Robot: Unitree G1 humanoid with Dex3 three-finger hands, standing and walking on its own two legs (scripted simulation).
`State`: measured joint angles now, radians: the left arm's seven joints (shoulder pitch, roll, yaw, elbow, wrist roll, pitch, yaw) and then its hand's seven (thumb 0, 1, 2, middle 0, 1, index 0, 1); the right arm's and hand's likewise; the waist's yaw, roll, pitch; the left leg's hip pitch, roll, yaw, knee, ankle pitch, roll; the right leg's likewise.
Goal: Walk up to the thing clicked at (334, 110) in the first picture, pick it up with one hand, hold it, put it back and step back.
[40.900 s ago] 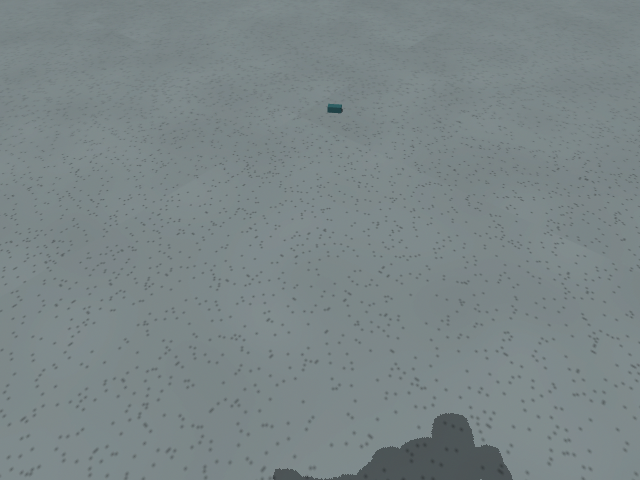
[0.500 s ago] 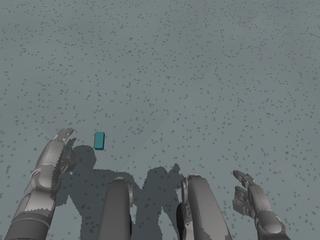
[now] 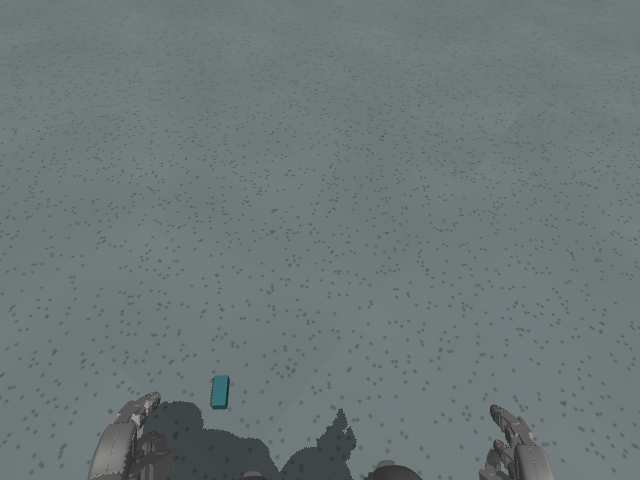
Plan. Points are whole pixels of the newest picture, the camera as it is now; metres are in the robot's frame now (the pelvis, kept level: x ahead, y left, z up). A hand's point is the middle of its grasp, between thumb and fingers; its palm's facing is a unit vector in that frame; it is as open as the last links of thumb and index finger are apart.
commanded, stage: home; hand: left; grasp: from above
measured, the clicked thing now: (220, 392) +0.48 +0.24 -0.68
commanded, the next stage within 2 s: none
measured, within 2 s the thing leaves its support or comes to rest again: neither
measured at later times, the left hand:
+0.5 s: hand (164, 471) +0.18 +0.18 -0.03, palm faces +0.07 -0.98 -0.19, open 7.4 cm
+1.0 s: hand (163, 466) +0.18 +0.18 -0.03, palm faces +0.05 -0.98 -0.20, open 7.5 cm
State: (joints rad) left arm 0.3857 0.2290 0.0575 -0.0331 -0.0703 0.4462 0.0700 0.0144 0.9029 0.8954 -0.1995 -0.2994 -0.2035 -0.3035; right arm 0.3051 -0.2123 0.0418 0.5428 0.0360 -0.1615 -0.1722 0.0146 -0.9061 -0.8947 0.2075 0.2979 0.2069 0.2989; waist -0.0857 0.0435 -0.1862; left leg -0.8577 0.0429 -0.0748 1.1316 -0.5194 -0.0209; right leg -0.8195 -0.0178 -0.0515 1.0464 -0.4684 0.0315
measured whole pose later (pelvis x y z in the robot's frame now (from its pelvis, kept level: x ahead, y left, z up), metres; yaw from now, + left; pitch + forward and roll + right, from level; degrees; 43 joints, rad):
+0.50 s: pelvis +0.02 +0.00 +0.02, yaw +1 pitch +10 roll -3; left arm 0.50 0.22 0.03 -0.13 -0.04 0.45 0.02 0.02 0.90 0.89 -0.20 -0.30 -0.20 -0.30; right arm 0.27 -0.21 0.04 0.54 0.00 -0.25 -0.18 0.02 -0.90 -0.89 0.21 0.30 0.21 0.30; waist -0.04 0.04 -0.16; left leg -0.69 0.03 -0.08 1.02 -0.51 -0.02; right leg -0.66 -0.03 -0.06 0.95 -0.47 0.03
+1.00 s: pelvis +0.02 +0.00 +0.02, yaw +1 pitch +10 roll -3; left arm 0.49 0.22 0.03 -0.12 -0.05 0.46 0.02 0.01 0.89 0.89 -0.20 -0.30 -0.20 -0.30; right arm 0.29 -0.21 0.03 0.55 0.00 -0.23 -0.18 0.02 -0.90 -0.89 0.21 0.30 0.21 0.30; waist -0.04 0.04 -0.17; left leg -0.68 0.04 -0.07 1.02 -0.51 -0.02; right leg -0.64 -0.02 -0.05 0.94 -0.47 0.03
